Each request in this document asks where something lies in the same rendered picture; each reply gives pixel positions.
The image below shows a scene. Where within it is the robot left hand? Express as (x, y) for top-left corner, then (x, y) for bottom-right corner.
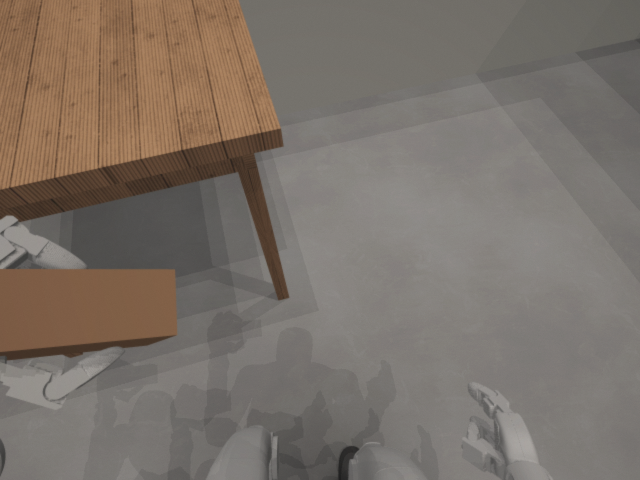
(0, 216), (125, 410)

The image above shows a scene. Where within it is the right robot thigh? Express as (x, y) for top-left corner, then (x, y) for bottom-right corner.
(348, 446), (429, 480)

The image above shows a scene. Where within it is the table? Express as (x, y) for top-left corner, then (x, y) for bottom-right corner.
(0, 0), (289, 358)

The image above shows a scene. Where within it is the sponge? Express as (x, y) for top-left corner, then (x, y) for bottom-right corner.
(0, 269), (177, 360)

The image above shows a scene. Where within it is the robot right foot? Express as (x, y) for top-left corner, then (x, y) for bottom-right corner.
(339, 446), (359, 480)

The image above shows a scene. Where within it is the robot right hand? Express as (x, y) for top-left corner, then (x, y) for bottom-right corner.
(462, 382), (541, 480)

